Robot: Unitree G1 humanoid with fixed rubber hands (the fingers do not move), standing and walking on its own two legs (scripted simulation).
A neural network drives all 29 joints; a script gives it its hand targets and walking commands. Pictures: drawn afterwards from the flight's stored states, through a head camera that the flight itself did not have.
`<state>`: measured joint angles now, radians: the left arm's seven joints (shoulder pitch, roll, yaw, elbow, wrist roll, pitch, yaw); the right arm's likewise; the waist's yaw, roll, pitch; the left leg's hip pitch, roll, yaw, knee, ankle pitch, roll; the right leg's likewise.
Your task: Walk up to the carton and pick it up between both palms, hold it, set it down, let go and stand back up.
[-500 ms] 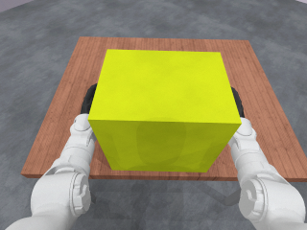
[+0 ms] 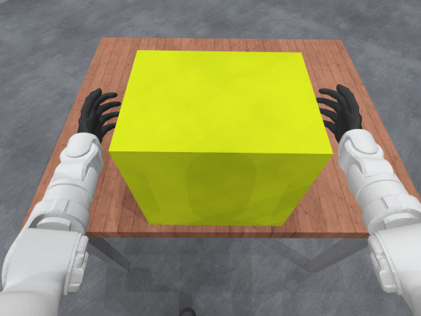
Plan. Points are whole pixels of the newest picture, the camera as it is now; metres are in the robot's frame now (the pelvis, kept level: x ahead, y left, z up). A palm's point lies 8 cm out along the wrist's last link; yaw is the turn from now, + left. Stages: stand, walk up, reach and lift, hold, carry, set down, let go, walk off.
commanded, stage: set down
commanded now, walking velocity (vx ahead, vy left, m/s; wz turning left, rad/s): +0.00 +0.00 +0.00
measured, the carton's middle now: (217, 147) +0.44 +0.05 +0.04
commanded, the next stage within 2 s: none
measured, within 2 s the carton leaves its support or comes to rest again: neither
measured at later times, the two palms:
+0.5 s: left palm (89, 143) +0.41 +0.29 +0.06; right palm (323, 134) +0.46 -0.15 +0.08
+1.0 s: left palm (56, 82) +0.42 +0.29 +0.20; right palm (387, 76) +0.46 -0.20 +0.21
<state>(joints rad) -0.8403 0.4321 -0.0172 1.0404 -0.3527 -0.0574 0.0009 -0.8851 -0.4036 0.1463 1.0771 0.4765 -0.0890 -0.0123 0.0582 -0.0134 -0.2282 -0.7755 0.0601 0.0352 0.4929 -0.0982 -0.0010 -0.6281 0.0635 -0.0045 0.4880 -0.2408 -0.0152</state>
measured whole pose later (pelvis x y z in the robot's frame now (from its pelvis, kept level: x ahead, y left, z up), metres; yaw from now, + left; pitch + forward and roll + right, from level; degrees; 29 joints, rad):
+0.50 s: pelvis -0.01 +0.00 +0.00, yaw +2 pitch +24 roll -3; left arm -0.82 0.44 -0.05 1.02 -0.37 -0.08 0.00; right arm -0.87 -0.32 0.06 1.01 0.39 -0.06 -0.02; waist 0.04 0.01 -0.22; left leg -0.84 0.05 -0.01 0.50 -0.08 -0.01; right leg -0.67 0.06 -0.05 0.49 -0.23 -0.02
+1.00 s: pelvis +0.00 +0.00 +0.01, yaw +2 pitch +11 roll -1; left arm -0.98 0.54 0.00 0.77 -0.35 0.46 0.01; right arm -1.02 -0.53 0.10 0.91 0.55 0.33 0.01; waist 0.03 -0.03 -0.11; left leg -0.50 0.04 0.02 0.37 -0.06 0.00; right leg -0.35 0.05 -0.02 0.37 -0.21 -0.02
